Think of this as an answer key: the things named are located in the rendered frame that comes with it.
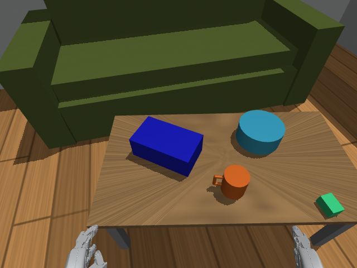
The sofa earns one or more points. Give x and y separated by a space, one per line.
73 67

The right robot hand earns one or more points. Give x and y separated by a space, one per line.
305 256

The coffee table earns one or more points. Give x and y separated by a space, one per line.
284 185

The left robot hand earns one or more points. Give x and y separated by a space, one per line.
81 254

